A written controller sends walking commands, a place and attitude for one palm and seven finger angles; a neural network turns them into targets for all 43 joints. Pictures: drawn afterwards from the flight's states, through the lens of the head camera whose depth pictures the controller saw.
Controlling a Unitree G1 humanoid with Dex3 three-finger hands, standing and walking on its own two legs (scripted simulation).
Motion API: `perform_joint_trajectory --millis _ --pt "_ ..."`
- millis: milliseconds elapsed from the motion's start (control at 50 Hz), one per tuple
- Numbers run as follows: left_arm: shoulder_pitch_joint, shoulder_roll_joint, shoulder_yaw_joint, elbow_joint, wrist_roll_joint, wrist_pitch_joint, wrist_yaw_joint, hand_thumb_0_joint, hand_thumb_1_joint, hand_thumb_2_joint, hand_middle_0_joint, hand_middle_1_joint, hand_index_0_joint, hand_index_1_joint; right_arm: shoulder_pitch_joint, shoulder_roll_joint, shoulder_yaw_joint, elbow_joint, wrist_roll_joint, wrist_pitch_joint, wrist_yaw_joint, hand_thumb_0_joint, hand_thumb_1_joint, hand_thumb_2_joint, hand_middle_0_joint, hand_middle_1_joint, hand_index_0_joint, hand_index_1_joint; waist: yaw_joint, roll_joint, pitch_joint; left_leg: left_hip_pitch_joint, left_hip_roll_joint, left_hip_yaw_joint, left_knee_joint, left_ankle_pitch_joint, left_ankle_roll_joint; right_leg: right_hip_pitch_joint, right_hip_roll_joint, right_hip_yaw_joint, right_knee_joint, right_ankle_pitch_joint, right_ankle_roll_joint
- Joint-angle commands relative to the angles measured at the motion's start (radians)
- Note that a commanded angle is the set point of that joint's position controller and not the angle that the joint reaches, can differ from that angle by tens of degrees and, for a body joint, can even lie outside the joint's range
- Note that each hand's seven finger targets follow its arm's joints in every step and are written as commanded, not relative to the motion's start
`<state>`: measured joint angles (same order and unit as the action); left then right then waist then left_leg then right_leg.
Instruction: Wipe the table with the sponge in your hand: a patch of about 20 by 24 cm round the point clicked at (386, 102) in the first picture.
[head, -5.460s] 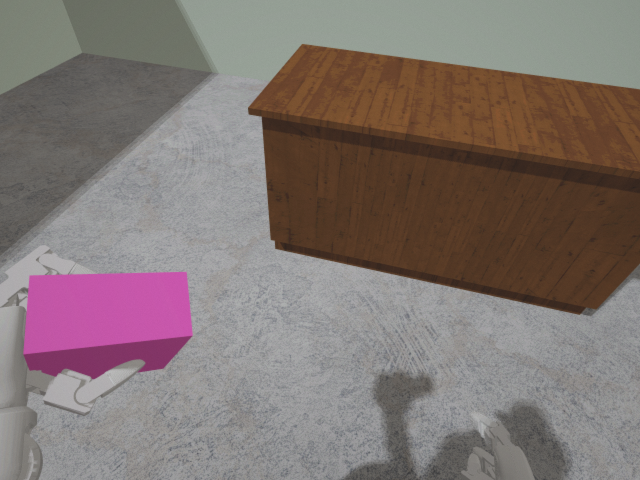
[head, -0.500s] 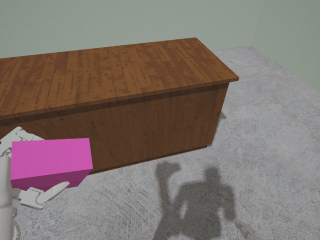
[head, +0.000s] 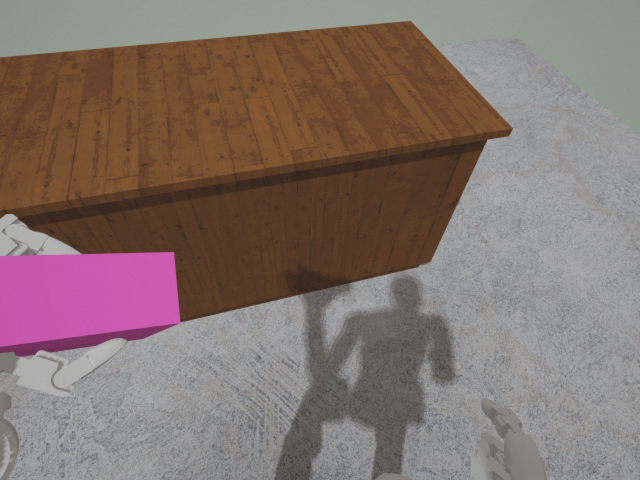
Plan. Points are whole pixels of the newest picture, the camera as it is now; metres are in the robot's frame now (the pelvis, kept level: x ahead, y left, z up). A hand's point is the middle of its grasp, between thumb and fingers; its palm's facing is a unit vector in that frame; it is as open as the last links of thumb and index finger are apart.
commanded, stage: take the last steps up to it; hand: left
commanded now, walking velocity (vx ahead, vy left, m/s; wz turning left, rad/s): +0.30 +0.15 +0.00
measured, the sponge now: (110, 305) +0.24 +0.21 +0.15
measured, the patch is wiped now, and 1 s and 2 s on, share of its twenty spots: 0.00 0.00 0.00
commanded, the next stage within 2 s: come to a stop and stand still in 1.22 s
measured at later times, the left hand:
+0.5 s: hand (104, 212) +0.33 +0.24 +0.17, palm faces +0.34 -0.81 -0.48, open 10.2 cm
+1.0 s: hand (73, 138) +0.42 +0.30 +0.19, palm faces +0.39 -0.77 -0.51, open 10.2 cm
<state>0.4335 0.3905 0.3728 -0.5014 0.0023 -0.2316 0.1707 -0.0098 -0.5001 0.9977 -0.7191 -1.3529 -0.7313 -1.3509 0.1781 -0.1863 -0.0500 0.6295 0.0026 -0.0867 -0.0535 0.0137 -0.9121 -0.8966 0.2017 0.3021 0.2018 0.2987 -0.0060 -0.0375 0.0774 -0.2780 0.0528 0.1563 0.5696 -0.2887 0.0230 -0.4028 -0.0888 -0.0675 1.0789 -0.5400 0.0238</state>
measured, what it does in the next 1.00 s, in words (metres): walks ahead: right foot, then left foot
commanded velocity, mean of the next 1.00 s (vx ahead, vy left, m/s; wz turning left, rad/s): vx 0.25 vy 0.15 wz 0.02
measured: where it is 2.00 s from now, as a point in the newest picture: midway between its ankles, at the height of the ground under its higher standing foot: (256, 477)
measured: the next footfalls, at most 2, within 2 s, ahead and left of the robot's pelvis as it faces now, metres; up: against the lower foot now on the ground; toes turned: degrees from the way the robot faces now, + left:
right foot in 0.20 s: +0.13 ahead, -0.09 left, +0.00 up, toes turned -11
left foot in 0.62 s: +0.25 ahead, +0.19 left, +0.00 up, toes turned +9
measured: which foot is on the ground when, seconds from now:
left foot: down 0.00-0.22, up 0.24-0.60, down 0.62-0.94, up 0.96-1.00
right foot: up 0.00-0.18, down 0.20-0.62, up 0.64-0.90, down 0.92-1.00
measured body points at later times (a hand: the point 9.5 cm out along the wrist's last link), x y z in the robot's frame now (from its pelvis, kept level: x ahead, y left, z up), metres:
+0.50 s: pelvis +0.11 +0.02 +0.01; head +0.17 +0.01 +0.46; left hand +0.31 +0.29 +0.20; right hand +0.27 -0.24 -0.09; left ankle +0.18 +0.20 -0.68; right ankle +0.10 -0.08 -0.73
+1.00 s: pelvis +0.21 +0.08 -0.01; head +0.23 +0.05 +0.44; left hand +0.39 +0.34 +0.22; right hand +0.36 -0.12 -0.12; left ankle +0.20 +0.19 -0.70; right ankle +0.23 +0.00 -0.73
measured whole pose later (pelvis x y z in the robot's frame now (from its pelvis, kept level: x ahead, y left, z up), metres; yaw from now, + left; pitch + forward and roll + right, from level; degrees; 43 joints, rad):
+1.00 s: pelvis +0.21 +0.08 -0.01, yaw +0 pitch -1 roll +1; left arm 0.48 0.40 0.36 -0.52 -0.01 -0.24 0.14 -0.01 -0.50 1.00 -0.71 -1.36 -0.73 -1.35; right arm 0.20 -0.15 0.02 0.67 0.00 -0.07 -0.04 0.01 -0.91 -0.90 0.21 0.30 0.21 0.30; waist 0.01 0.05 0.05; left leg -0.38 0.03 0.10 0.86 -0.42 0.01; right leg -0.31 -0.06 -0.18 0.64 -0.32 -0.05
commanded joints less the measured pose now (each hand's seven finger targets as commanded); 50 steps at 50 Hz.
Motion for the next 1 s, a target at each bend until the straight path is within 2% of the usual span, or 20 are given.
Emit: perform_joint_trajectory --millis 0,80,160,180,200,220,300,340,480,540,580,600,620,660,740,880,900,920,940,980 --pt "0.015 0.138 0.095 -0.318 -0.021 -0.078 0.002 0.0 0.1 1.3 -1.2 -1.6 -1.2 -1.6 -0.037 -0.128 -0.025 -0.129 0.016 -0.076 0.003 0.0 -0.9 -0.9 0.2 0.3 0.2 0.3 0.005 0.281 -0.15 0.192 0.229 -0.223 -0.246 0.279 0.177 -0.18 -0.018 -0.036 -0.04 0.078 0.004" --pt "0.056 0.139 0.112 -0.254 -0.03 -0.069 -0.004 0.0 0.1 1.3 -1.2 -1.6 -1.2 -1.6 -0.043 -0.12 -0.006 -0.131 0.005 -0.079 0.003 0.0 -0.9 -0.9 0.2 0.3 0.2 0.3 0.005 0.279 -0.151 0.111 0.207 -0.144 -0.24 0.302 0.132 0.009 0.029 -0.113 -0.323 0.157 0.006" --pt "0.032 0.139 0.121 -0.115 -0.028 -0.035 -0.009 0.0 0.1 1.3 -1.2 -1.6 -1.2 -1.6 -0.051 -0.123 -0.005 -0.119 0.007 -0.044 -0.013 0.0 -0.9 -0.9 0.2 0.3 0.2 0.3 0.02 0.098 -0.194 -0.02 0.162 -0.087 0.036 0.191 0.076 0.306 0.028 -0.094 -0.619 0.307 -0.02" --pt "0.001 0.156 0.122 -0.087 -0.018 -0.03 -0.012 0.0 0.1 1.3 -1.2 -1.6 -1.2 -1.6 -0.045 -0.109 -0.006 -0.117 0.008 -0.032 -0.011 0.0 -0.9 -0.9 0.2 0.3 0.2 0.3 0.016 -0.106 -0.209 -0.158 0.084 -0.024 0.267 0.055 0.043 0.406 -0.125 0.136 -0.694 0.283 -0.083" --pt "-0.011 0.184 0.146 -0.064 -0.019 -0.029 -0.013 0.0 0.1 1.3 -1.2 -1.6 -1.2 -1.6 -0.079 -0.106 -0.007 -0.146 0.004 -0.028 -0.006 0.0 -0.9 -0.9 0.2 0.3 0.2 0.3 0.023 -0.319 -0.189 -0.407 -0.037 -0.034 0.535 -0.245 -0.005 0.482 -0.35 0.57 -0.783 0.378 -0.194" --pt "-0.021 0.172 0.156 -0.026 -0.033 -0.03 -0.014 0.0 0.1 1.3 -1.2 -1.6 -1.2 -1.6 -0.092 -0.121 -0.005 -0.146 0.0 -0.024 0.004 0.0 -0.9 -0.9 0.2 0.3 0.2 0.3 0.025 -0.239 -0.156 -0.465 -0.015 -0.168 0.69 -0.236 -0.02 0.448 -0.431 0.639 -0.819 0.371 -0.23" --pt "-0.032 0.159 0.121 -0.114 -0.023 -0.08 -0.027 0.0 0.1 1.3 -1.2 -1.6 -1.2 -1.6 -0.088 -0.109 0.009 -0.108 -0.003 -0.001 0.017 0.0 -0.9 -0.9 0.2 0.3 0.2 0.3 0.006 -0.06 -0.108 -0.456 0.052 -0.188 0.755 -0.032 -0.052 0.308 -0.295 0.244 -0.775 0.522 -0.171" --pt "-0.077 0.169 0.102 -0.207 -0.015 -0.098 -0.019 0.0 0.1 1.3 -1.2 -1.6 -1.2 -1.6 -0.108 -0.114 0.009 -0.119 -0.006 -0.004 0.016 0.0 -0.9 -0.9 0.2 0.3 0.2 0.3 0.002 -0.037 -0.13 -0.412 0.065 -0.16 0.623 -0.011 -0.051 0.305 -0.278 0.139 -0.759 0.63 -0.163" --pt "0.034 0.195 0.167 -0.32 -0.023 -0.086 0.024 0.0 0.1 1.3 -1.2 -1.6 -1.2 -1.6 -0.059 -0.096 -0.015 -0.174 -0.009 -0.031 0.01 0.0 -0.9 -0.9 0.2 0.3 0.2 0.3 0.04 -0.116 -0.21 -0.155 0.007 0.013 0.095 0.019 -0.03 0.365 -0.24 0.069 -0.677 0.75 -0.158" --pt "0.066 0.174 0.177 -0.282 -0.028 -0.078 0.032 0.0 0.1 1.3 -1.2 -1.6 -1.2 -1.6 -0.023 -0.101 -0.025 -0.178 -0.004 -0.022 -0.002 0.0 -0.9 -0.9 0.2 0.3 0.2 0.3 0.013 -0.085 -0.246 0.025 -0.034 0.063 -0.099 0.138 -0.033 0.341 -0.177 0.007 -0.545 0.664 -0.105" --pt "0.027 0.148 0.159 -0.271 -0.03 -0.092 0.028 0.0 0.1 1.3 -1.2 -1.6 -1.2 -1.6 -0.01 -0.139 -0.045 -0.181 0.004 -0.017 -0.013 0.0 -0.9 -0.9 0.2 0.3 0.2 0.3 -0.013 0.181 -0.284 0.264 0.076 -0.097 -0.169 0.209 0.024 0.144 -0.074 -0.057 -0.236 0.461 -0.038" --pt "0.021 0.141 0.153 -0.263 -0.033 -0.101 0.025 0.0 0.1 1.3 -1.2 -1.6 -1.2 -1.6 -0.013 -0.157 -0.052 -0.182 0.008 -0.013 -0.009 0.0 -0.9 -0.9 0.2 0.3 0.2 0.3 -0.006 0.373 -0.279 0.365 0.296 -0.407 -0.192 0.422 0.14 -0.092 0.027 -0.079 -0.029 -0.048 0.0" --pt "0.029 0.154 0.139 -0.199 -0.021 -0.104 0.022 0.0 0.1 1.3 -1.2 -1.6 -1.2 -1.6 -0.012 -0.145 -0.044 -0.193 0.009 -0.021 -0.007 0.0 -0.9 -0.9 0.2 0.3 0.2 0.3 -0.005 0.303 -0.222 0.304 0.355 -0.518 -0.23 0.443 0.199 -0.162 0.052 -0.014 0.122 -0.141 -0.016" --pt "0.002 0.185 0.16 -0.136 -0.028 -0.087 0.004 0.0 0.1 1.3 -1.2 -1.6 -1.2 -1.6 -0.031 -0.141 -0.034 -0.153 0.004 -0.018 -0.011 0.0 -0.9 -0.9 0.2 0.3 0.2 0.3 -0.007 0.235 -0.188 0.204 0.345 -0.448 -0.24 0.297 0.235 -0.222 -0.022 0.02 0.17 -0.058 -0.001" --pt "-0.034 0.129 0.087 -0.309 -0.025 -0.093 -0.013 0.0 0.1 1.3 -1.2 -1.6 -1.2 -1.6 -0.052 -0.123 -0.017 -0.149 0.015 -0.045 0.002 0.0 -0.9 -0.9 0.2 0.3 0.2 0.3 0.012 0.302 -0.162 0.057 0.207 -0.192 -0.243 0.2 0.165 -0.075 -0.017 -0.047 -0.078 0.076 0.009" --pt "0.013 0.173 0.139 -0.239 -0.024 -0.046 0.006 0.0 0.1 1.3 -1.2 -1.6 -1.2 -1.6 -0.044 -0.113 0.009 -0.134 0.003 -0.06 -0.015 0.0 -0.9 -0.9 0.2 0.3 0.2 0.3 0.023 0.174 -0.215 -0.003 0.172 -0.145 -0.095 0.101 0.082 0.243 0.025 -0.093 -0.595 0.245 -0.003" --pt "-0.003 0.18 0.147 -0.203 -0.019 -0.043 0.006 0.0 0.1 1.3 -1.2 -1.6 -1.2 -1.6 -0.034 -0.104 0.007 -0.128 0.002 -0.048 -0.015 0.0 -0.9 -0.9 0.2 0.3 0.2 0.3 0.015 0.046 -0.216 -0.084 0.121 -0.106 0.04 0.009 0.052 0.308 -0.059 0.026 -0.68 0.285 -0.041" --pt "0.011 0.212 0.174 -0.148 -0.017 -0.035 0.008 0.0 0.1 1.3 -1.2 -1.6 -1.2 -1.6 -0.029 -0.086 0.007 -0.142 0.0 -0.033 -0.013 0.0 -0.9 -0.9 0.2 0.3 0.2 0.3 0.006 -0.215 -0.23 -0.258 0.002 -0.031 0.274 -0.124 0.003 0.4 -0.26 0.372 -0.749 0.377 -0.135" --pt "-0.024 0.205 0.175 -0.115 -0.039 -0.034 0.007 0.0 0.1 1.3 -1.2 -1.6 -1.2 -1.6 -0.076 -0.093 0.015 -0.152 -0.005 -0.034 -0.005 0.0 -0.9 -0.9 0.2 0.3 0.2 0.3 0.016 -0.279 -0.172 -0.41 -0.038 -0.09 0.49 -0.262 -0.03 0.425 -0.409 0.561 -0.795 0.503 -0.211" --pt "-0.045 0.157 0.142 -0.041 -0.044 -0.039 -0.01 0.0 0.1 1.3 -1.2 -1.6 -1.2 -1.6 -0.045 -0.12 -0.008 -0.114 0.002 -0.027 0.007 0.0 -0.9 -0.9 0.2 0.3 0.2 0.3 -0.007 -0.199 -0.126 -0.435 0.011 -0.197 0.652 -0.148 -0.056 0.353 -0.385 0.465 -0.792 0.498 -0.209"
